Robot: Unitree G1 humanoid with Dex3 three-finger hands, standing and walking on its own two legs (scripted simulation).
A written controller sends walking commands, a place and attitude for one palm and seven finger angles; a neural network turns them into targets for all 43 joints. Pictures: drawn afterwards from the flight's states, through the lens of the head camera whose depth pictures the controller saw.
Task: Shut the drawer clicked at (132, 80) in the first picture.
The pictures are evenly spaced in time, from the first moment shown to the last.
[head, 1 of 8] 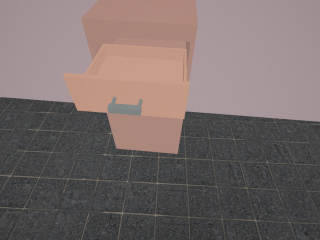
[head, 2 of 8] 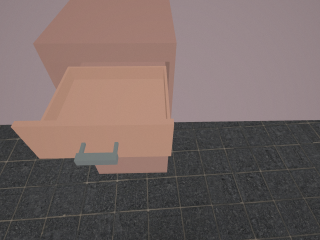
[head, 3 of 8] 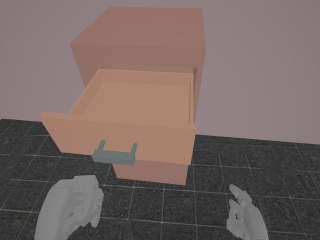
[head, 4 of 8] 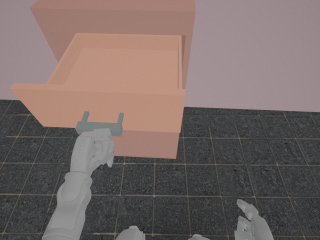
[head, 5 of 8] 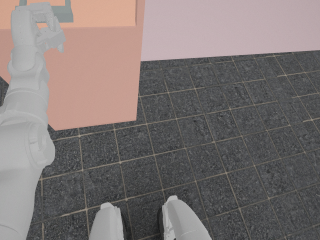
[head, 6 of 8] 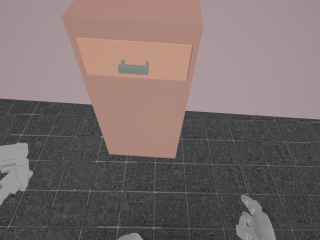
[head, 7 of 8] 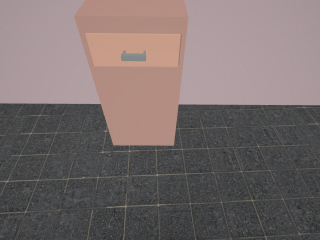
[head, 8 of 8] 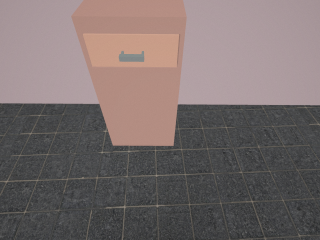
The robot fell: no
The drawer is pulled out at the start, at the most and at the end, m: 0.29 0.29 0.00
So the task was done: yes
